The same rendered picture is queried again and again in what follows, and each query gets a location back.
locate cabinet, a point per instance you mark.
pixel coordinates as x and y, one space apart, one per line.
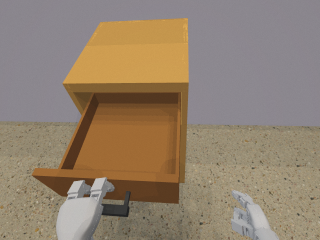
135 56

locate robot right forearm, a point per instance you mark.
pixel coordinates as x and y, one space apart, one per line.
265 234

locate handle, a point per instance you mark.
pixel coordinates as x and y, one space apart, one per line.
116 209

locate right robot hand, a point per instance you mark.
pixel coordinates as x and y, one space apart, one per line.
246 223

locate left robot hand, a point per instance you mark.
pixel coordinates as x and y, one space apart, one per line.
79 216

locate drawer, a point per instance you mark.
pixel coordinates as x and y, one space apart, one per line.
130 138

